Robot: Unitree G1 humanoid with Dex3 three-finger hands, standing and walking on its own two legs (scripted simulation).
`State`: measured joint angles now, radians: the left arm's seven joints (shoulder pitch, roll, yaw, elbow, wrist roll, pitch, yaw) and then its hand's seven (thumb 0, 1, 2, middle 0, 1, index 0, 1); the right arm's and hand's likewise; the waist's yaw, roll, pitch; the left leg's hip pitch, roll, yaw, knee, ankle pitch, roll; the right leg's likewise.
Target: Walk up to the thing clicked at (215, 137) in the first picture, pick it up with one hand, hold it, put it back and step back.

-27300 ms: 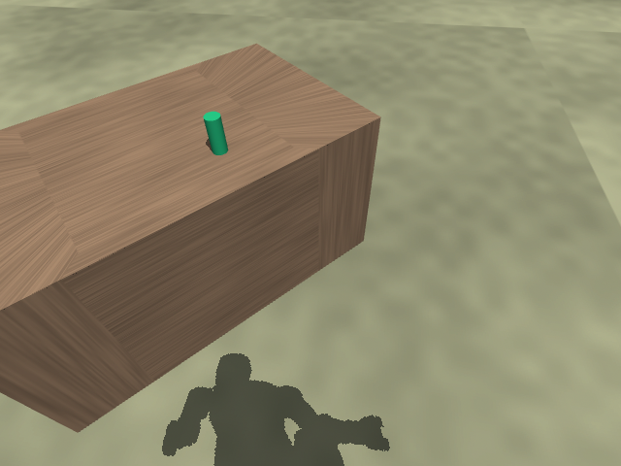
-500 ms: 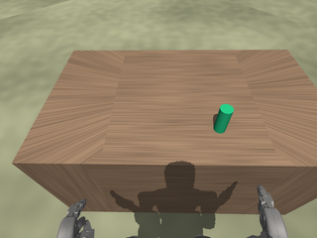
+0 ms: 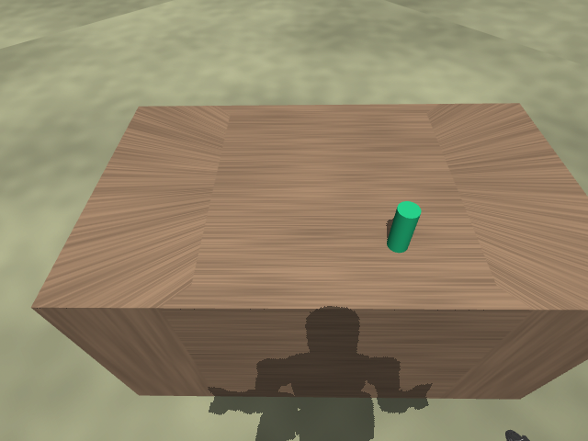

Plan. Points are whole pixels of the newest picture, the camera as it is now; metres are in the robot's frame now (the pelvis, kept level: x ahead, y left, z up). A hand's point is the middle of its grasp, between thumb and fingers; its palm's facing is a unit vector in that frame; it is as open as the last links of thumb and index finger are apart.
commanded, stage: stand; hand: right
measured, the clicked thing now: (402, 228) +0.52 -0.20 -0.09
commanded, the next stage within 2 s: none
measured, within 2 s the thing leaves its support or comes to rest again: neither
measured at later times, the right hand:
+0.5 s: hand out of the picture +0.04 -0.25 -0.13, palm faces -0.03 +0.94 -0.35, open 7.8 cm
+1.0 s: hand out of the picture +0.06 -0.25 -0.12, palm faces -0.03 +0.94 -0.34, open 7.4 cm
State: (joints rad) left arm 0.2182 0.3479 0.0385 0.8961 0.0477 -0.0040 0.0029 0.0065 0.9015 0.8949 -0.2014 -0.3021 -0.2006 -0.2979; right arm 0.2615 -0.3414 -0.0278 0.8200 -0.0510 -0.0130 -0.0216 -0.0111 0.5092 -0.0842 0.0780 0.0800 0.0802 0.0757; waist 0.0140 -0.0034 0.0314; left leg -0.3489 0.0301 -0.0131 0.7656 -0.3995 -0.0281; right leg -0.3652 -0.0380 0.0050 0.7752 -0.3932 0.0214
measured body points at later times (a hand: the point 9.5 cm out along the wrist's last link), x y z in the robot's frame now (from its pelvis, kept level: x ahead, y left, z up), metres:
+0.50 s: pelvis -0.01 +0.00 +0.03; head -0.01 +0.01 +0.48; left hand +0.05 +0.29 -0.11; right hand +0.04 -0.29 -0.10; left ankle +0.01 +0.14 -0.71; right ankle +0.01 -0.14 -0.71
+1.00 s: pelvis +0.00 +0.00 +0.04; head +0.00 +0.00 +0.49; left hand +0.06 +0.30 -0.10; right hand +0.07 -0.30 -0.10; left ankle +0.01 +0.14 -0.71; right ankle +0.01 -0.14 -0.71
